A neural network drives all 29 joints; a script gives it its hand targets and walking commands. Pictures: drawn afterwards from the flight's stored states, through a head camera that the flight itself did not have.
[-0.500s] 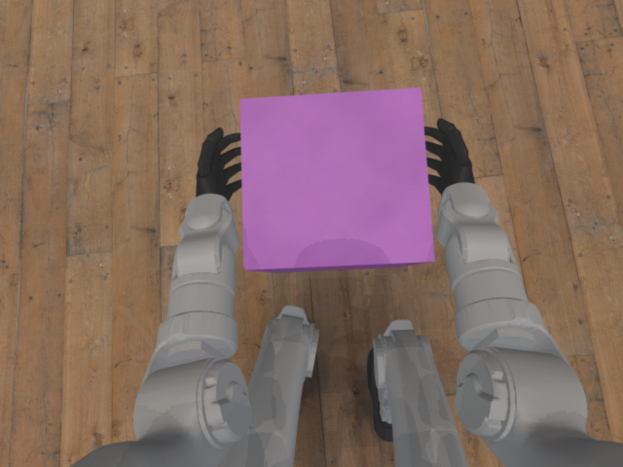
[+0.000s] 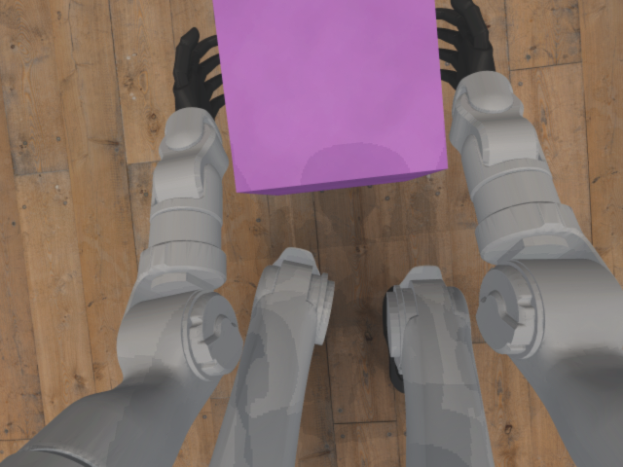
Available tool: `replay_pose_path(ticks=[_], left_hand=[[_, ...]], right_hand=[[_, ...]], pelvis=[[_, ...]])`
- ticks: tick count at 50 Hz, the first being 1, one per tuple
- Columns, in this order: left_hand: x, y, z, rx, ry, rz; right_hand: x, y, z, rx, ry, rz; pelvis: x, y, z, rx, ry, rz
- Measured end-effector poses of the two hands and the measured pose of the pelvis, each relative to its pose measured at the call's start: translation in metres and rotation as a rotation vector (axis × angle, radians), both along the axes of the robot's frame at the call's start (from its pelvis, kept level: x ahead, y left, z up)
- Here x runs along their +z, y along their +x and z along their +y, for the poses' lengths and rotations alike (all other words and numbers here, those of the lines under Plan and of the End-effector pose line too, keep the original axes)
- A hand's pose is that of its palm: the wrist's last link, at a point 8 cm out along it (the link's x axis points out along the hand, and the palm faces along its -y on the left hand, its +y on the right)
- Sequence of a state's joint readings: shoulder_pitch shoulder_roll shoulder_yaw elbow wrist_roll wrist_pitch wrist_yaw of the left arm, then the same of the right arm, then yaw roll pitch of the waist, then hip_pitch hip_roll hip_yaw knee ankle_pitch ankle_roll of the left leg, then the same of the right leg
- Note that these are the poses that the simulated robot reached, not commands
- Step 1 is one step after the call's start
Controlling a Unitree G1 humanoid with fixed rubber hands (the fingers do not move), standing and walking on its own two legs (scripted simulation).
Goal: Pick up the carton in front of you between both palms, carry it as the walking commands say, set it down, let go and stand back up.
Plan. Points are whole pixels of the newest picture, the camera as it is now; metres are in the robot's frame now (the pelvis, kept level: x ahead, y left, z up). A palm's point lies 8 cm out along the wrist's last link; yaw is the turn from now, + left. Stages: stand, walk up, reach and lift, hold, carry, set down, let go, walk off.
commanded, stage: set down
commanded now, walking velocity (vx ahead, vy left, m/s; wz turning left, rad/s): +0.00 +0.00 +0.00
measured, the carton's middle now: (332, 108) +0.50 +0.07 -0.20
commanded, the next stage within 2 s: none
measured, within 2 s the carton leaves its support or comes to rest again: rests again in 0.86 s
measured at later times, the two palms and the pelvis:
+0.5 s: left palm (217, 115) +0.48 +0.22 -0.20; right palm (445, 84) +0.55 -0.08 -0.21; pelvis +0.01 +0.00 -0.06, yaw +0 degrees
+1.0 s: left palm (226, 125) +0.48 +0.21 -0.23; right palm (446, 94) +0.54 -0.08 -0.24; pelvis +0.00 -0.01 -0.07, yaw +1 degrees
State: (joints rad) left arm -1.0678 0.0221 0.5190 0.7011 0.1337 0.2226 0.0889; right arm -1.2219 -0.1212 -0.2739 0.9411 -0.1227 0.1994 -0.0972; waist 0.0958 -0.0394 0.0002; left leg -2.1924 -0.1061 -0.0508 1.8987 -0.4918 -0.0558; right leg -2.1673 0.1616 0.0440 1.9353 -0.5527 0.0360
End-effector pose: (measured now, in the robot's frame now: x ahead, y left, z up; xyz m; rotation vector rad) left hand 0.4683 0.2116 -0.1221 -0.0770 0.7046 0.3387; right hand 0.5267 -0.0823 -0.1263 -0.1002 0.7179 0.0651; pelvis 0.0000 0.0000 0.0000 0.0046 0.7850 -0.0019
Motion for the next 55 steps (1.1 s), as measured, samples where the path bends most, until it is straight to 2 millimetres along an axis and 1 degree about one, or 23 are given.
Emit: replay_pose_path(ticks=[10,12,14,23,34,46,55], left_hand=[[-0.063,0.009,0.007,0.014,0.007,0.024],[-0.072,0.01,0.008,0.013,0.012,0.026],[-0.076,0.011,0.007,0.018,0.008,0.027],[-0.081,0.014,0.006,0.018,0.002,0.037],[-0.093,0.007,0.004,-0.007,-0.002,0.07],[-0.109,0.006,0.002,-0.037,-0.006,0.092],[-0.11,0.007,0.003,-0.06,-0.009,0.086]], right_hand=[[-0.064,0.015,0.008,0.032,-0.011,0.021],[-0.074,0.017,0.009,0.031,-0.008,0.021],[-0.08,0.017,0.008,0.032,-0.005,0.024],[-0.085,0.019,0.007,0.036,-0.014,0.033],[-0.096,0.014,0.003,0.047,-0.027,0.062],[-0.11,0.014,-0.001,0.059,-0.031,0.078],[-0.111,0.015,-0.002,0.073,-0.022,0.076]], pelvis=[[-0.039,-0.003,-0.001,-0.003,0.008,-0.019],[-0.045,-0.002,-0.001,-0.013,0.007,-0.04],[-0.049,0.0,-0.001,-0.012,0.01,-0.057],[-0.058,0.007,-0.003,-0.01,0.018,-0.058],[-0.062,0.004,-0.006,-0.014,0.024,-0.081],[-0.067,0.004,-0.007,-0.017,0.029,-0.109],[-0.072,0.002,-0.008,-0.015,0.032,-0.125]])
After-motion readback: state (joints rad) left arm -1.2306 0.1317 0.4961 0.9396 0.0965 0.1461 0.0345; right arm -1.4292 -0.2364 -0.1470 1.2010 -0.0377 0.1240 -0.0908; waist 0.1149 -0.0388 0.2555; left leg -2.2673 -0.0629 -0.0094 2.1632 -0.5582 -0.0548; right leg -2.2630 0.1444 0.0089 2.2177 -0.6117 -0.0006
